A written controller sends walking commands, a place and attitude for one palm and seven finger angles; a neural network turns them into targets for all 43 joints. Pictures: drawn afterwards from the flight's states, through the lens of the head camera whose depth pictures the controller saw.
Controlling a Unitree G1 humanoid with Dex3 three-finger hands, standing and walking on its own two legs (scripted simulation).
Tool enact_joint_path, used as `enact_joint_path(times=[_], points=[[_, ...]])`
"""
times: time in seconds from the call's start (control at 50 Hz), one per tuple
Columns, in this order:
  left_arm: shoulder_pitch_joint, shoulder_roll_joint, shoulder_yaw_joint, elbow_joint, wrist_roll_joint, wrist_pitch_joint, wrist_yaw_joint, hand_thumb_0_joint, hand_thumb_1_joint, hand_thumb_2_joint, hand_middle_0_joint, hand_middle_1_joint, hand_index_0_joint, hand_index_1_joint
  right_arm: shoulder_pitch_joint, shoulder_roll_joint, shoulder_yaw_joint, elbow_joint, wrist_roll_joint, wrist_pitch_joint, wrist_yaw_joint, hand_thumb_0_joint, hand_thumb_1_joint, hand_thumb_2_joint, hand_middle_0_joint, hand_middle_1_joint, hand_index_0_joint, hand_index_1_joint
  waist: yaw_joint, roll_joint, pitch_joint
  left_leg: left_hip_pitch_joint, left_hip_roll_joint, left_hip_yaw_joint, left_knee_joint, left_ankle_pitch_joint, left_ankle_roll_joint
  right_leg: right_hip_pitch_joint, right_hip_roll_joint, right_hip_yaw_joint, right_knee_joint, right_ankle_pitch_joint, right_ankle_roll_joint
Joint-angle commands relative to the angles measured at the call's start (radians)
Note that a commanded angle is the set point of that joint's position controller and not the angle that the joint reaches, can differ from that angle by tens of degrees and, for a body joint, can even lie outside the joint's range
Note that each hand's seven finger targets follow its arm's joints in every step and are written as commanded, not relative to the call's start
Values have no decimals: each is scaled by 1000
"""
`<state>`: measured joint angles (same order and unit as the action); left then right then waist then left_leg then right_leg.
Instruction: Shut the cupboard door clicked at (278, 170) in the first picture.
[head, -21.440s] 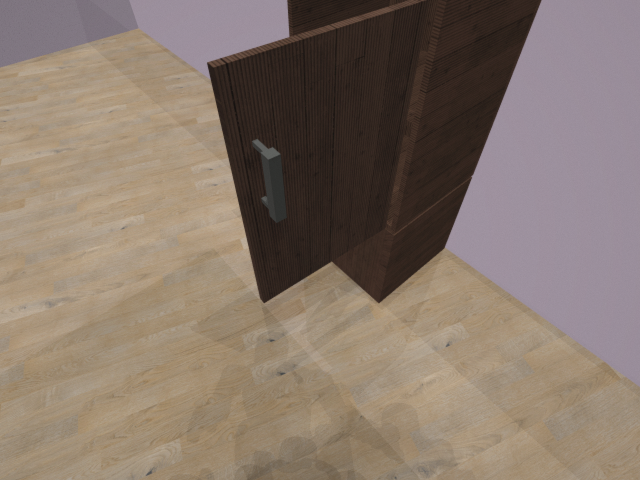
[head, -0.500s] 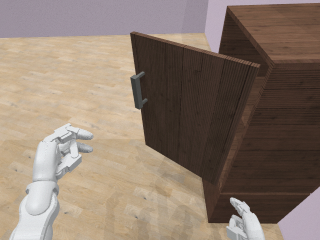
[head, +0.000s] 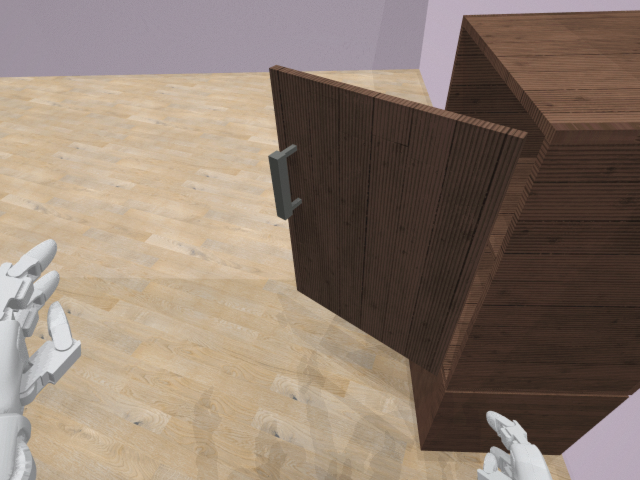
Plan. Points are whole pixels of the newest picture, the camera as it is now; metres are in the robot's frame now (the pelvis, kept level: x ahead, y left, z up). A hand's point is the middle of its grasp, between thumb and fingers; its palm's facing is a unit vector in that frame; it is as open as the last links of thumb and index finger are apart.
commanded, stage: draw the hand back to the body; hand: left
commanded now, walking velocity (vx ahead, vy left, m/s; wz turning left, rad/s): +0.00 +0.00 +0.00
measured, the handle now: (288, 182) +0.62 +0.15 +0.04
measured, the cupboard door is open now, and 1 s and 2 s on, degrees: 55 55 55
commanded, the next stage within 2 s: step back with the hand held close in 0.18 s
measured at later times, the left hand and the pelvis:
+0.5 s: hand (95, 334) +0.20 +0.26 +0.14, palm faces +0.39 -0.80 -0.46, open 7.4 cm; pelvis +0.00 +0.00 +0.00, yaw -1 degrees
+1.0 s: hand out of the picture +0.11 +0.30 +0.15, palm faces +0.45 -0.76 -0.46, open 7.4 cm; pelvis -0.08 +0.03 -0.02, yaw +1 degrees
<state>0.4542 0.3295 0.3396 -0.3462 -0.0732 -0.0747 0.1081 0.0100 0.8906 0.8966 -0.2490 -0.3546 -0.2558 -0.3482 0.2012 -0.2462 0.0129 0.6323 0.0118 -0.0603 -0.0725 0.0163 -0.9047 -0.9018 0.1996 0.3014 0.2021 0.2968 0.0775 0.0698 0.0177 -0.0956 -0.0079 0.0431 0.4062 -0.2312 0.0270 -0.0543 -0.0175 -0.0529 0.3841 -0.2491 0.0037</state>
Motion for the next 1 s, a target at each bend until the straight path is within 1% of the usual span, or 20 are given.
enact_joint_path(times=[0.0,0.04,0.12,0.26,0.28,0.3,0.32,0.38,0.46,0.5,0.54,0.58,0.66,0.7,0.82,0.84,0.86,0.92,0.94,0.98], points=[[-127,214,113,-230,3,-71,18,0,900,900,-200,-300,-200,-300,-136,-90,-33,-159,-1,-63,-14,0,-900,-900,200,300,200,300,-17,-24,-66,20,17,-34,-71,121,8,-48,10,22,-73,94,-15],[-114,246,140,-253,3,-73,21,0,900,900,-200,-300,-200,-300,-137,-91,-31,-156,-4,-71,-15,0,-900,-900,200,300,200,300,-10,7,-83,22,16,-32,-63,146,6,-29,9,28,-78,123,-18],[-104,224,127,-271,4,-71,21,0,900,900,-200,-300,-200,-300,-140,-78,-24,-157,-4,-76,-11,0,-900,-900,200,300,200,300,-13,53,-57,19,16,-27,-58,184,-3,-35,12,23,-70,163,-21],[-53,192,119,-182,-8,-56,1,0,900,900,-200,-300,-200,-300,-132,-80,-30,-160,-1,-54,-6,0,-900,-900,200,300,200,300,-15,-44,-13,8,25,-18,-64,197,2,-49,11,24,-77,178,-14],[-66,197,122,-185,-8,-56,0,0,900,900,-200,-300,-200,-300,-136,-82,-31,-162,-1,-51,-7,0,-900,-900,200,300,200,300,-15,-36,-13,7,25,-15,-64,186,3,-53,10,25,-81,166,-12],[-192,312,218,-267,2,-97,9,0,900,900,-200,-300,-200,-300,-142,-108,-41,-196,10,-31,-3,0,-900,-900,200,300,200,300,-48,-25,8,-66,46,-32,1,99,21,-140,-50,128,-128,191,-16],[-88,253,173,-181,0,-104,7,0,900,900,-200,-300,-200,-300,-134,-98,-41,-174,2,-21,-7,0,-900,-900,200,300,200,300,-54,-72,-17,-64,42,-41,33,86,21,-157,-84,138,-132,189,-23],[-35,231,138,-198,8,-113,6,0,900,900,-200,-300,-200,-300,-134,-94,-47,-185,2,3,-4,0,-900,-900,200,300,200,300,-57,-99,-72,-67,40,-31,69,118,16,-158,-117,143,-98,276,-28],[28,267,175,-278,5,-124,20,0,900,900,-200,-300,-200,-300,-128,-102,-60,-209,4,30,-14,0,-900,-900,200,300,200,300,-62,-25,-199,-44,65,-36,56,322,12,-83,-95,89,21,472,-16],[47,292,202,-323,2,-124,28,0,900,900,-200,-300,-200,-300,-127,-105,-65,-230,7,47,-20,0,-900,-900,200,300,200,300,-63,-25,-244,-31,77,-42,60,455,13,-57,-72,74,71,561,-6],[83,334,246,-344,-2,-121,33,0,900,900,-200,-300,-200,-300,-131,-108,-66,-242,6,60,-25,0,-900,-900,200,300,200,300,-57,-18,-263,-44,87,-50,68,521,14,-45,-63,72,102,601,0],[98,316,239,-349,-7,-119,34,0,900,900,-200,-300,-200,-300,-121,-106,-67,-257,9,71,-26,0,-900,-900,200,300,200,300,-60,-30,-255,-76,99,-60,60,537,11,-41,-54,71,129,579,-1],[140,296,234,-318,-10,-119,35,0,900,900,-200,-300,-200,-300,-115,-110,-70,-264,10,77,-26,0,-900,-900,200,300,200,300,-61,-2,-217,-168,121,-82,22,409,16,-51,-45,79,142,450,1],[134,291,232,-302,-8,-124,37,0,900,900,-200,-300,-200,-300,-114,-117,-72,-265,9,74,-27,0,-900,-900,200,300,200,300,-63,9,-177,-244,132,-97,-9,272,28,-55,-34,88,144,357,5],[59,268,221,-305,19,-157,43,0,900,900,-200,-300,-200,-300,-108,-133,-70,-267,12,41,-30,0,-900,-900,200,300,200,300,-66,62,-86,-580,171,-176,-149,-308,78,67,8,85,229,138,14],[33,292,240,-322,30,-166,43,0,900,900,-200,-300,-200,-300,-117,-139,-71,-267,9,33,-31,0,-900,-900,200,300,200,300,-64,78,-74,-633,179,-196,-173,-390,88,93,19,83,245,114,17],[25,265,221,-323,35,-173,42,0,900,900,-200,-300,-200,-300,-106,-133,-69,-265,9,27,-31,0,-900,-900,200,300,200,300,-67,84,-69,-666,188,-206,-182,-427,94,105,22,78,270,104,17],[-20,265,224,-343,48,-189,44,0,900,900,-200,-300,-200,-300,-97,-140,-73,-259,4,5,-30,0,-900,-900,200,300,200,300,-67,101,-64,-726,211,-223,-180,-513,109,123,40,81,321,64,20],[-25,295,251,-358,58,-197,44,0,900,900,-200,-300,-200,-300,-96,-145,-76,-254,1,-3,-29,0,-900,-900,200,300,200,300,-65,101,-74,-729,211,-241,-187,-534,109,131,52,81,330,56,20],[-19,275,235,-381,49,-210,42,0,900,900,-200,-300,-200,-300,-87,-133,-74,-254,2,-17,-26,0,-900,-900,200,300,200,300,-69,77,-84,-669,198,-233,-147,-481,100,77,47,97,315,80,13]])
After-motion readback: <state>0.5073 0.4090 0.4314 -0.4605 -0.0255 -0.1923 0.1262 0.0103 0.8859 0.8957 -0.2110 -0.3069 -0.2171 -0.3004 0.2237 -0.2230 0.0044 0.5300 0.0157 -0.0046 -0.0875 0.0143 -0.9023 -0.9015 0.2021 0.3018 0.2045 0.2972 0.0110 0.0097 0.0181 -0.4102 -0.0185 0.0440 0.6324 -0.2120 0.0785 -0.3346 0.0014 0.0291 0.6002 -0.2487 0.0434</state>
